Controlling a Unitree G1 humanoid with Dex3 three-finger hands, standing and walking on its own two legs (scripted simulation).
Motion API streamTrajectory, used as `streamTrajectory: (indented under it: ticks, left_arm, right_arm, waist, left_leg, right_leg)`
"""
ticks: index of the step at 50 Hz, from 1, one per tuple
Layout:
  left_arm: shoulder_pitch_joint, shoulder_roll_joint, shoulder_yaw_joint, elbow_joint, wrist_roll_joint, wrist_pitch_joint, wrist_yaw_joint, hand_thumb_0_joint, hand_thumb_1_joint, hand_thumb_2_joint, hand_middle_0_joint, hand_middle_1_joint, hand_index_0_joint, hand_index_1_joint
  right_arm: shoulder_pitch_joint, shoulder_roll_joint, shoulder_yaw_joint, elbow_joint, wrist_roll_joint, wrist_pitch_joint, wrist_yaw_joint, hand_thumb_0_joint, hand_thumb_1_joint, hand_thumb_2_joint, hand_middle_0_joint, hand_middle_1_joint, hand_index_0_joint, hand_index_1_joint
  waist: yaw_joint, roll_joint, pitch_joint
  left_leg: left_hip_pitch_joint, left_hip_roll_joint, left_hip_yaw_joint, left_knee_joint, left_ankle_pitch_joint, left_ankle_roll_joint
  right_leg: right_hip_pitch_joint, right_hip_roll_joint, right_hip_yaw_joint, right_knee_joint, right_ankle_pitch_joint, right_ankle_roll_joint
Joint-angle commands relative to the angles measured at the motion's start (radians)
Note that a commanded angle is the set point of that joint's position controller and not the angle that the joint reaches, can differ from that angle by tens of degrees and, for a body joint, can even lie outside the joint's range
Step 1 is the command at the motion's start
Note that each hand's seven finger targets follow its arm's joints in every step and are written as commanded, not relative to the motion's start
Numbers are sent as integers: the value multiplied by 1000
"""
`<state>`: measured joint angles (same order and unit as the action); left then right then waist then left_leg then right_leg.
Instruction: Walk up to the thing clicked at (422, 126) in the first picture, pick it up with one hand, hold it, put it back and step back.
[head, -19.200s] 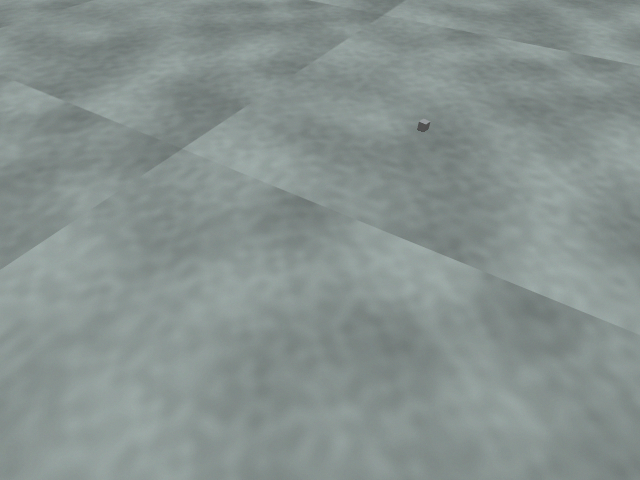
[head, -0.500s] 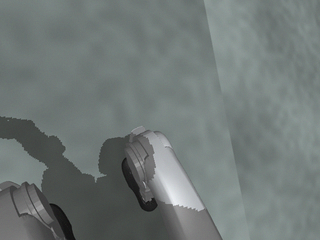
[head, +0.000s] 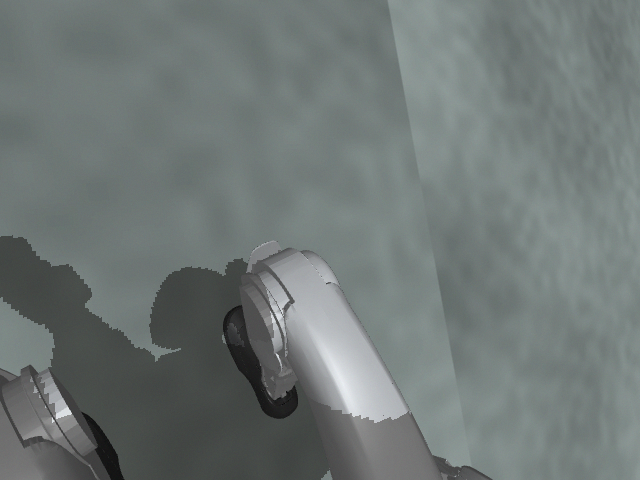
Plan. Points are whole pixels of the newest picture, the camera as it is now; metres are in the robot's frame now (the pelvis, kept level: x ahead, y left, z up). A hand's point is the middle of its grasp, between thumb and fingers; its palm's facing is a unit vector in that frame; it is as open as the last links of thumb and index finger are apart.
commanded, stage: rest palm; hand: left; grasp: from above
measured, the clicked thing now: out of the picture +0.49 +0.32 -0.31
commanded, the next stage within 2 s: close in 1.22 s
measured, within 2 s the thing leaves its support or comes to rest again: neither
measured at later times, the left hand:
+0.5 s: hand out of the picture +0.49 +0.30 -0.26, palm faces -0.05 -0.44 -0.90, open 13.0 cm
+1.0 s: hand out of the picture +0.49 +0.29 -0.27, palm faces -0.09 -0.44 -0.89, open 13.3 cm
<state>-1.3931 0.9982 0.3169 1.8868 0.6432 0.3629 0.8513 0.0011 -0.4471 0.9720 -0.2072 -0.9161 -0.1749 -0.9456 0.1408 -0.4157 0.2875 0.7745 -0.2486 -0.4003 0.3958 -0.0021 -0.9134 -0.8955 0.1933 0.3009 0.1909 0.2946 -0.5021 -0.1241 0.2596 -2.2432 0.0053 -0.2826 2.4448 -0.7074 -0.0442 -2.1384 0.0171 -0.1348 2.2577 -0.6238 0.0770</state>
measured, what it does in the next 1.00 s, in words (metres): stands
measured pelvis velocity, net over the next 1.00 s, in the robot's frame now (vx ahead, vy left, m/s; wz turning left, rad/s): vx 0.00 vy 0.00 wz -0.05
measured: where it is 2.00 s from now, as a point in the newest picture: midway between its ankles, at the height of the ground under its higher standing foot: (196, 433)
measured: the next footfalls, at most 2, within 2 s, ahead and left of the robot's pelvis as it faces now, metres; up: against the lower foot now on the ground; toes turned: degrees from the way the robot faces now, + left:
none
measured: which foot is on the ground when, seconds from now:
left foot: down 0.00-1.00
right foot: down 0.00-1.00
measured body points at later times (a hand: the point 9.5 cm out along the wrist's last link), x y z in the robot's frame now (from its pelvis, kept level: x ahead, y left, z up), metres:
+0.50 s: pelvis +0.00 +0.00 -0.01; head +0.32 +0.09 +0.29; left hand +0.49 +0.31 -0.21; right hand -0.04 -0.23 -0.04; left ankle +0.07 +0.13 -0.30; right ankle +0.13 -0.13 -0.30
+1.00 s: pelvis +0.00 +0.00 +0.00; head +0.33 +0.10 +0.29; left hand +0.49 +0.31 -0.22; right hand -0.04 -0.24 -0.02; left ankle +0.07 +0.13 -0.30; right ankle +0.13 -0.13 -0.30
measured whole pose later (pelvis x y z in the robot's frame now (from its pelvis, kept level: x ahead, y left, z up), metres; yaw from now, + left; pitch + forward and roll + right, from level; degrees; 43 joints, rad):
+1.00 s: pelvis +0.00 +0.00 +0.00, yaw -3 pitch +28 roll -16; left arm -1.41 1.10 0.27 1.83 0.61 0.38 0.81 0.00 -0.36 0.88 -0.22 -0.88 -0.20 -0.89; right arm 0.15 -0.44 0.38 0.68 -0.23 -0.33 0.41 0.00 -0.91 -0.89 0.19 0.30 0.19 0.29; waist -0.52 -0.16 0.31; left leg -2.27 0.02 -0.32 2.46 -0.72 -0.04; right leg -2.15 0.03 -0.17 2.24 -0.62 0.08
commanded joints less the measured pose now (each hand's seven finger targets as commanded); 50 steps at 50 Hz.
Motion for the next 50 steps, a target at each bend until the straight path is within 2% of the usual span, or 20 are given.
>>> streamTrajectory:
  ticks: [1,5,7,9,12,13,14,15,22,24,27,29,31,35,36,39,42,45,50]
  left_arm:
    - [-258,178,-31,-77,5,-3,57,0,-463,933,-182,-899,-153,-930]
    - [-265,205,-21,-120,-48,-2,63,0,-428,915,-192,-908,-168,-933]
    - [-259,221,-25,-107,-37,4,61,0,-419,907,-195,-903,-173,-927]
    - [-270,220,-17,-128,-70,6,59,0,-407,911,-214,-893,-188,-920]
    - [-270,245,-27,-118,-45,11,47,0,-388,892,-208,-903,-190,-922]
    - [-261,239,-26,-137,-57,11,47,0,-368,927,-230,-903,-206,-929]
    - [-270,246,-29,-147,-61,13,43,0,-340,885,-238,-894,-221,-912]
    - [-263,249,-33,-138,-52,16,40,0,-342,887,-236,-902,-220,-918]
    - [-272,254,-41,-142,-56,20,25,0,-335,857,-234,-875,-219,-890]
    - [-269,256,-51,-151,-45,18,9,0,-339,842,-224,-879,-214,-890]
    - [-260,257,-62,-150,-30,22,4,0,-328,836,-228,-884,-221,-892]
    - [-261,268,-61,-141,-5,21,2,0,-357,849,-211,-886,-200,-897]
    - [-261,255,-63,-158,-19,21,-4,0,-380,876,-195,-895,-180,-911]
    - [-265,241,-73,-146,-14,23,-5,0,-382,880,-205,-879,-186,-900]
    - [-258,245,-76,-139,2,22,1,0,-382,873,-202,-876,-183,-896]
    - [-257,239,-71,-147,-9,19,1,0,-384,876,-198,-884,-181,-902]
    - [-250,229,-80,-155,-15,16,-5,0,-387,880,-197,-874,-177,-895]
    - [-242,241,-80,-142,-12,12,-3,0,-382,871,-203,-876,-185,-896]
    - [-241,251,-72,-161,-9,8,5,0,-365,864,-214,-868,-196,-887]
  right_arm:
    - [255,-360,-44,45,0,20,10,0,-898,-900,199,300,199,300]
    - [228,-372,-33,15,-11,21,22,0,-901,-901,199,300,199,300]
    - [244,-376,-23,22,-4,29,24,0,-900,-901,199,300,199,300]
    - [240,-381,-21,6,-8,33,29,0,-901,-902,199,300,199,300]
    - [253,-389,-12,12,5,43,27,0,-900,-901,199,300,199,300]
    - [249,-383,-9,-13,7,49,32,0,-899,-901,199,300,199,300]
    - [234,-388,-4,-19,4,48,33,0,-898,-900,199,300,199,300]
    - [248,-391,-6,-11,2,51,32,0,-900,-901,199,300,199,300]
    - [251,-394,4,-24,15,64,32,0,-897,-900,199,300,200,300]
    - [252,-390,9,-22,12,63,30,0,-895,-899,200,300,200,300]
    - [259,-390,9,-21,17,67,28,0,-895,-898,200,300,200,300]
    - [261,-383,11,-16,20,70,26,0,-897,-900,199,300,199,300]
    - [253,-386,5,-32,22,72,23,0,-892,-898,199,300,199,300]
    - [252,-387,3,-20,22,75,15,0,-892,-899,199,300,199,300]
    - [261,-388,5,-17,24,77,17,0,-894,-899,199,300,199,300]
    - [244,-380,5,-30,22,79,15,0,-893,-899,199,300,199,300]
    - [241,-382,5,-29,14,81,10,0,-890,-898,200,300,199,300]
    - [241,-387,6,-24,16,76,8,0,-892,-899,199,300,199,300]
    - [249,-379,13,-26,12,82,12,0,-892,-900,199,300,199,300]
  waist:
    - [-98,535,-626]
    - [-94,532,-613]
    - [-102,529,-621]
    - [-103,543,-602]
    - [-107,554,-605]
    - [-105,556,-601]
    - [-104,556,-601]
    - [-115,550,-602]
    - [-121,539,-584]
    - [-132,541,-582]
    - [-126,537,-594]
    - [-124,559,-577]
    - [-125,556,-564]
    - [-131,557,-566]
    - [-129,565,-575]
    - [-124,553,-557]
    - [-132,561,-562]
    - [-127,544,-583]
    - [-118,574,-583]
  left_leg:
    - [483,32,107,-226,182,41]
    - [494,27,108,-196,202,45]
    - [470,30,106,-195,198,44]
    - [488,30,98,-195,210,40]
    - [475,36,91,-205,193,38]
    - [481,37,82,-200,211,37]
    - [473,36,84,-193,204,40]
    - [467,34,90,-195,202,41]
    - [447,39,77,-187,199,39]
    - [436,37,83,-188,192,38]
    - [430,41,82,-198,200,36]
    - [431,45,73,-212,186,32]
    - [449,45,62,-214,182,33]
    - [463,48,64,-217,183,30]
    - [448,50,63,-225,188,30]
    - [443,49,61,-226,180,30]
    - [460,50,65,-235,187,29]
    - [441,53,70,-228,195,31]
    - [466,56,66,-241,216,27]
  right_leg:
    - [382,24,-135,-191,261,-61]
    - [413,13,-142,-166,276,-54]
    - [422,20,-139,-178,281,-52]
    - [418,14,-148,-148,286,-54]
    - [414,23,-149,-161,282,-59]
    - [414,18,-153,-144,290,-60]
    - [408,20,-153,-147,282,-59]
    - [417,24,-152,-151,286,-58]
    - [400,27,-160,-152,283,-58]
    - [405,32,-158,-162,279,-57]
    - [415,39,-158,-170,286,-61]
    - [394,38,-161,-167,277,-66]
    - [382,34,-169,-157,263,-67]
    - [376,38,-169,-171,271,-66]
    - [386,41,-170,-177,278,-70]
    - [375,35,-169,-181,267,-68]
    - [380,40,-169,-188,269,-70]
    - [418,44,-163,-195,290,-64]
    - [413,43,-166,-188,301,-70]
